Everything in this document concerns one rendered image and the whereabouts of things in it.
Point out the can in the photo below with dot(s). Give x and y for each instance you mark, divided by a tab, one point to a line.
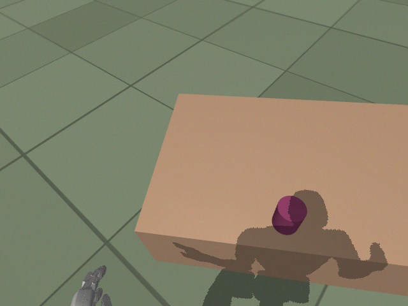
289	214

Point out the left robot hand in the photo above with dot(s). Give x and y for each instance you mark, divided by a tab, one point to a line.
88	295

